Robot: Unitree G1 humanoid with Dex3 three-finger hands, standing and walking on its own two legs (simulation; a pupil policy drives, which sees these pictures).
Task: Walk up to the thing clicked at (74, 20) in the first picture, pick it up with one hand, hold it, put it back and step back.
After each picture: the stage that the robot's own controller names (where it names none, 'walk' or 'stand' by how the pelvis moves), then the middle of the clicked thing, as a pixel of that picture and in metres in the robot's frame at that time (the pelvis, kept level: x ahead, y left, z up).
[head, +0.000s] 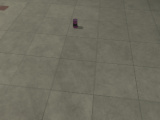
stand; (75, 23) +1.82 +0.08 -0.72
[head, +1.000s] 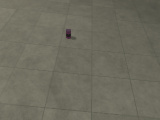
walk; (68, 33) +1.68 +0.10 -0.71
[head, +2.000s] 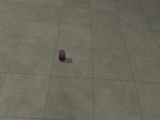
walk; (62, 56) +1.09 +0.14 -0.71
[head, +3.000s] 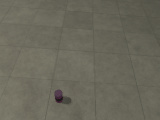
walk; (58, 96) +0.66 +0.15 -0.71
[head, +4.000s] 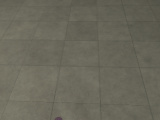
walk; out of the picture +0.45 +0.20 -0.70
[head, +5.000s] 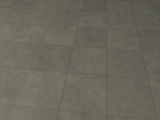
stand; out of the picture +0.40 +0.16 -0.72
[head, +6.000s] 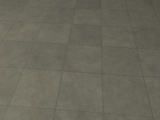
stand; out of the picture +0.39 +0.17 -0.72
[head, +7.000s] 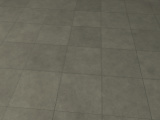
stand; out of the picture +0.39 +0.17 -0.73
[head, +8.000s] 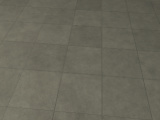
stand; out of the picture +0.37 +0.17 -0.73
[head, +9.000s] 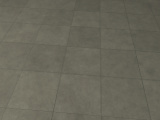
stand; out of the picture +0.37 +0.17 -0.73
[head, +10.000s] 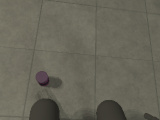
go down; (42, 79) +0.43 +0.18 -0.46
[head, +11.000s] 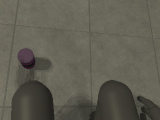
go down; (27, 59) +0.46 +0.22 -0.31
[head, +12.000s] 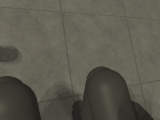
close in; out of the picture +0.44 +0.26 -0.23
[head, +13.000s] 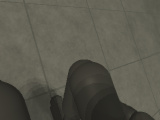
close; out of the picture +0.43 +0.28 -0.22
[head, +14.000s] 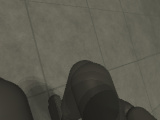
lift; out of the picture +0.41 +0.27 -0.23
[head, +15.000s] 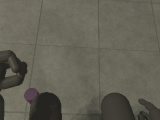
close; (34, 98) +0.32 +0.24 -0.40
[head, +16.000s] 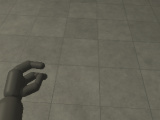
close; out of the picture +0.13 +0.37 -0.70
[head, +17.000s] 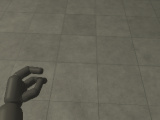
hold; out of the picture +0.09 +0.64 -0.70
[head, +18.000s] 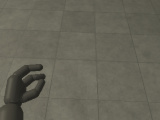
hold; out of the picture +0.08 +0.89 -0.68
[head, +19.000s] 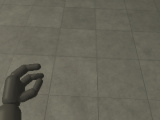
stand; out of the picture +0.05 +1.16 -0.68
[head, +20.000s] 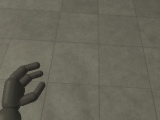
stand; out of the picture +0.04 +1.41 -0.63
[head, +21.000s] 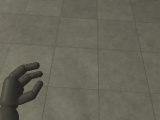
stand; out of the picture +0.00 +1.66 -0.65
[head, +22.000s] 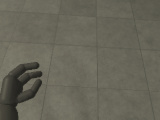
stand; out of the picture -0.03 +1.92 -0.65
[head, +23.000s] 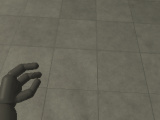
stand; out of the picture -0.04 +2.16 -0.65
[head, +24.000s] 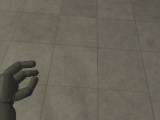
stand; out of the picture -0.04 +2.41 -0.64
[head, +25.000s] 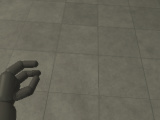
stand; out of the picture -0.05 +2.66 -0.66
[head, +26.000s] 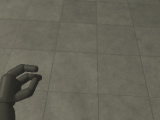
stand; out of the picture -0.11 +2.90 -0.67
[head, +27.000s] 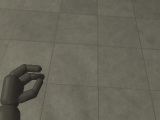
stand; out of the picture -0.10 +3.14 -0.63
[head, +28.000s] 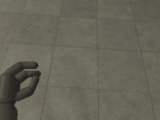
stand; out of the picture -0.09 +3.38 -0.64
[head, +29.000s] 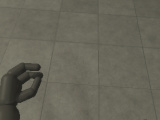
close; out of the picture -0.10 +3.62 -0.63
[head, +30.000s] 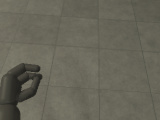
close; out of the picture -0.10 +3.85 -0.64
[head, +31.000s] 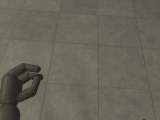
close; out of the picture -0.12 +4.09 -0.63
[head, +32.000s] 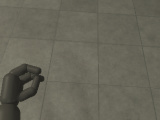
close; out of the picture -0.13 +4.32 -0.63
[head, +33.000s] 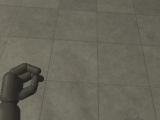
close; out of the picture -0.15 +4.55 -0.63
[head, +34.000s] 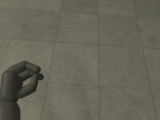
close; out of the picture -0.12 +4.79 -0.63
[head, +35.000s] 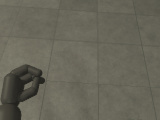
close; out of the picture -0.15 +5.02 -0.63
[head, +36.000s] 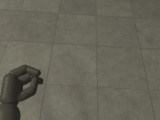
close; out of the picture -0.15 +5.25 -0.64
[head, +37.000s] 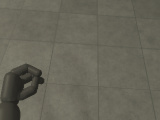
close; out of the picture -0.16 +5.47 -0.63
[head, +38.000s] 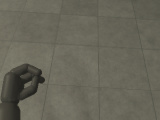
close; out of the picture -0.15 +5.70 -0.64
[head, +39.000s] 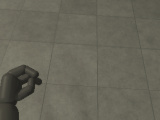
hold; out of the picture -0.14 +5.93 -0.65
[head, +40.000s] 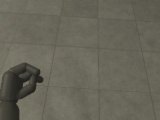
close; out of the picture -0.13 +6.15 -0.65
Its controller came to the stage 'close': yes
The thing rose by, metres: 0.23
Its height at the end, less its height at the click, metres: -0.02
